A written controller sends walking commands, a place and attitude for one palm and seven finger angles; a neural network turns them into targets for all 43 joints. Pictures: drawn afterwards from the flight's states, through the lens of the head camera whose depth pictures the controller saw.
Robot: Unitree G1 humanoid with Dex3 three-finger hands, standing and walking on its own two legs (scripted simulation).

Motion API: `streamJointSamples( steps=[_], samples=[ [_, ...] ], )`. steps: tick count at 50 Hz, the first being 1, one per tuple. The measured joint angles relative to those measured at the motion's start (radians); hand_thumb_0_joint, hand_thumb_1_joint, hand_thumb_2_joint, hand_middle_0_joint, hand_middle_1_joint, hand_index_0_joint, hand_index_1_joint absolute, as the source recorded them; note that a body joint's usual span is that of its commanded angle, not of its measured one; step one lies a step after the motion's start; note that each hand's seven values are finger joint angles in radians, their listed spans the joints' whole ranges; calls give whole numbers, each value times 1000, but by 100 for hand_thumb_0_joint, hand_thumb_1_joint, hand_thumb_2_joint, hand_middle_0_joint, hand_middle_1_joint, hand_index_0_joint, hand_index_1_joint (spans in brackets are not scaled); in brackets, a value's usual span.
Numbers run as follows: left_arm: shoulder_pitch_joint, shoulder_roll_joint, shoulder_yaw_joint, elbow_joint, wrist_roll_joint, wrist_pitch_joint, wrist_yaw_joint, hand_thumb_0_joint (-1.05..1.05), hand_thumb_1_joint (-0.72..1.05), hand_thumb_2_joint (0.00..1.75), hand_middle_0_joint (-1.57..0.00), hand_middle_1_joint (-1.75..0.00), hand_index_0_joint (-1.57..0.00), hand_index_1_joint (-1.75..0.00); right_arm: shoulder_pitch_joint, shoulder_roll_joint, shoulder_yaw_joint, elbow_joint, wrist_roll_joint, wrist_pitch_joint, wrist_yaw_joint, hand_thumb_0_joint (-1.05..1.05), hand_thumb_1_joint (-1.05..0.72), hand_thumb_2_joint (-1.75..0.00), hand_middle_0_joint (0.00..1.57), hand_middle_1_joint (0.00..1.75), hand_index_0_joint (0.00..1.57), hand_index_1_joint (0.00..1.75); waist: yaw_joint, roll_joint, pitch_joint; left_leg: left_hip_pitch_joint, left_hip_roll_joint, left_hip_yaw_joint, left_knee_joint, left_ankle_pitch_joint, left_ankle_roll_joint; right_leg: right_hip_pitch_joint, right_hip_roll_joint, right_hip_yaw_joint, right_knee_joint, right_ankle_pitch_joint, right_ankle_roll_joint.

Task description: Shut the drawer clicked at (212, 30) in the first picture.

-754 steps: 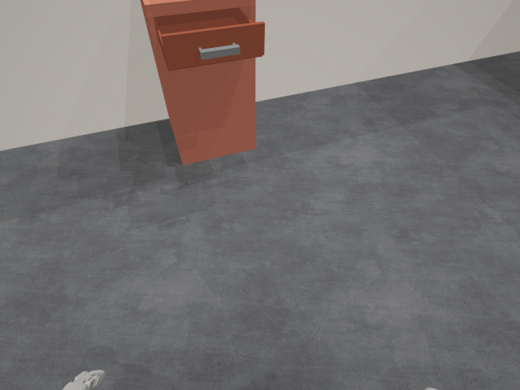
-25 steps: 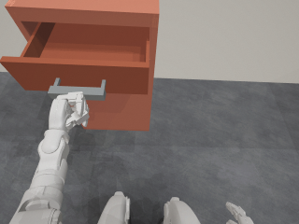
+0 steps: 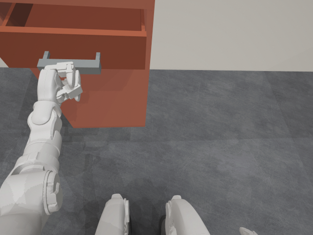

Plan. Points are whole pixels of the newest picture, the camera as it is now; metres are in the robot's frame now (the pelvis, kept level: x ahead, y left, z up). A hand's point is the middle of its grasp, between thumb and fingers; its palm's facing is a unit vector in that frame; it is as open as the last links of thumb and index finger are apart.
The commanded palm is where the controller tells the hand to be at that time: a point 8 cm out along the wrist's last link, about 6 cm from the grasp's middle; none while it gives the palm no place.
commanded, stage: push the drawer shut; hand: left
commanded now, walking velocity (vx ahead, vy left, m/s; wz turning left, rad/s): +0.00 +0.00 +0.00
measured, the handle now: (71, 60) +0.55 +0.20 +0.05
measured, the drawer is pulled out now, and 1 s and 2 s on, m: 0.10 0.00 0.00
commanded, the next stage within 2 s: pull the fist back off the drawer in 1.30 s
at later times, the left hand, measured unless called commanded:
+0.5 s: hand (82, 68) +0.53 +0.18 +0.05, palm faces +0.03 -1.00 -0.03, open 3.1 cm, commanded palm +0.53 +0.21 +0.06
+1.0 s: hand (83, 53) +0.58 +0.18 +0.05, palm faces +0.01 -1.00 -0.03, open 3.2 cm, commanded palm +0.59 +0.21 +0.06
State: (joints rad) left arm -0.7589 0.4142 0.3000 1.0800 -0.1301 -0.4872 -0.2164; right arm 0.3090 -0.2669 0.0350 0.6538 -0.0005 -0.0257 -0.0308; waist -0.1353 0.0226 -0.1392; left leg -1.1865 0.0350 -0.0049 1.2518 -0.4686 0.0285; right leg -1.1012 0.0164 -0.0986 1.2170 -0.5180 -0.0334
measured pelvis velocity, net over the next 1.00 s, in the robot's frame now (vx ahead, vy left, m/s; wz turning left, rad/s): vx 0.01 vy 0.00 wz -0.04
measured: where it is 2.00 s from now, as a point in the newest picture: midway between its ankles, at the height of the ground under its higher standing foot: outside the picture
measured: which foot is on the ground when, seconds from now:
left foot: down 0.00-1.00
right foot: down 0.00-1.00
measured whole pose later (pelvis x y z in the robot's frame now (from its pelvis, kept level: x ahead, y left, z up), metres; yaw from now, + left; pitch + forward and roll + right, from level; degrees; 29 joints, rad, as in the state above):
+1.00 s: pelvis +0.01 +0.00 -0.02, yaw -2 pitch +30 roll -6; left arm -1.13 0.64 0.41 1.30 -0.01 -0.40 -0.20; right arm 0.37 -0.27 0.07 0.65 -0.05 0.03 0.00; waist -0.25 0.04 -0.12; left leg -1.35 0.06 -0.03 1.32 -0.49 0.03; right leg -1.25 0.05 -0.12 1.24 -0.52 -0.04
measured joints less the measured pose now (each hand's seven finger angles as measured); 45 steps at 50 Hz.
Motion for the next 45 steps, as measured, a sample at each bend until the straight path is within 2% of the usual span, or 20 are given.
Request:
streamJointSamples(
  steps=[12,26,45],
  samples=[
    [-93,16,29,61,36,5,42,0,76,92,-140,-160,-139,-160,30,3,3,4,-23,23,24,1,-90,-89,20,30,20,30,-25,9,0,-33,-1,11,6,-5,13,-32,-1,11,-1,3,14],
    [-181,58,55,126,75,12,70,2,78,94,-140,-160,-139,-160,39,3,9,-1,-39,50,36,0,-90,-89,20,30,20,30,-53,13,5,-60,4,1,14,-12,10,-54,5,3,-1,-1,11],
    [-331,196,96,207,111,79,37,5,75,93,-140,-160,-139,-160,48,-6,30,-10,-42,59,32,0,-90,-89,20,30,20,30,-105,19,17,-137,23,-25,53,-21,-2,-122,26,-19,19,-2,-3]
  ],
)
